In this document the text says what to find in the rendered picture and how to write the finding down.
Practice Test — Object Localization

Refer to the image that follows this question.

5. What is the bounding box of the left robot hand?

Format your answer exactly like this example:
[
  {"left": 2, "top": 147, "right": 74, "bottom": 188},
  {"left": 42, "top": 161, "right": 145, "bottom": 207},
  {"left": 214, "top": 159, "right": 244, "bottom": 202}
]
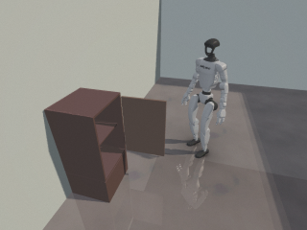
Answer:
[{"left": 216, "top": 108, "right": 226, "bottom": 125}]

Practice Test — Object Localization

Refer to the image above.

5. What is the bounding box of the robot left thigh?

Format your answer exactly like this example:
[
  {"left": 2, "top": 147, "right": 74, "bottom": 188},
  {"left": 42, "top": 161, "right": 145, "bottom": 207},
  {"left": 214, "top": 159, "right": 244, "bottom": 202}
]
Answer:
[{"left": 201, "top": 99, "right": 218, "bottom": 134}]

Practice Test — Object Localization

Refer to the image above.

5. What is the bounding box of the robot left foot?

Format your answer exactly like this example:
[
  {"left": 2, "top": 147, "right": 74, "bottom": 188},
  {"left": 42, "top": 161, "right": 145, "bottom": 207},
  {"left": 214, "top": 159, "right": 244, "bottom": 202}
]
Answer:
[{"left": 195, "top": 149, "right": 209, "bottom": 158}]

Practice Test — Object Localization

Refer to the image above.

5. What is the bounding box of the right robot forearm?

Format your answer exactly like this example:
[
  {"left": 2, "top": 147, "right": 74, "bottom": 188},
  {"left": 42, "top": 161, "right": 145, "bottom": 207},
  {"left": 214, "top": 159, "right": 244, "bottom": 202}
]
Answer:
[{"left": 186, "top": 77, "right": 198, "bottom": 94}]

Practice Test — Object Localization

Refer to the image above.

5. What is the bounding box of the right robot hand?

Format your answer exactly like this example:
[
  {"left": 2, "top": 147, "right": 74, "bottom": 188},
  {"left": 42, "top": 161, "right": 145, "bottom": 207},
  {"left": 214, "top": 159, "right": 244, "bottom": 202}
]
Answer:
[{"left": 181, "top": 92, "right": 190, "bottom": 105}]

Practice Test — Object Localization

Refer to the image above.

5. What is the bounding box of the left robot forearm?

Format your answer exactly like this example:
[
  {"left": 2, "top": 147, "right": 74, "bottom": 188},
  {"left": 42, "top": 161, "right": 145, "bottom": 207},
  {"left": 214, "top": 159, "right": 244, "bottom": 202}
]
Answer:
[{"left": 219, "top": 83, "right": 229, "bottom": 109}]

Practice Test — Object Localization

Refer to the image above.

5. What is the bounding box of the left robot upper arm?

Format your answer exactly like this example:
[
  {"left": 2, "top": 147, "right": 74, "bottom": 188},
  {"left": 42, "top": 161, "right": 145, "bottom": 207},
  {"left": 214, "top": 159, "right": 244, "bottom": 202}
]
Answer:
[{"left": 216, "top": 61, "right": 228, "bottom": 90}]

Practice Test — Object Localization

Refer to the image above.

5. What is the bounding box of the right robot upper arm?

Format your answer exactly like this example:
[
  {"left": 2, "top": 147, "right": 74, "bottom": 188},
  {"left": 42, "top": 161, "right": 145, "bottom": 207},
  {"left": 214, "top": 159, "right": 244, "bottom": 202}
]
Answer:
[{"left": 193, "top": 57, "right": 204, "bottom": 80}]

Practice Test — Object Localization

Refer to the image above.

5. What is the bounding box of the cupboard door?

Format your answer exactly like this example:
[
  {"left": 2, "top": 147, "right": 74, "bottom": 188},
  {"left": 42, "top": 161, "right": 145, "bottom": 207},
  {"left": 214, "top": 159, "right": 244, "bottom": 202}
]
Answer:
[{"left": 121, "top": 96, "right": 167, "bottom": 156}]

